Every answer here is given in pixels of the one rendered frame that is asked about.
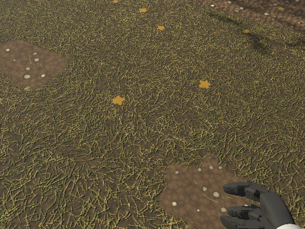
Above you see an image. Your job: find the right robot hand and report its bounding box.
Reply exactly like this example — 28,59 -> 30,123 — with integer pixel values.
220,180 -> 295,229

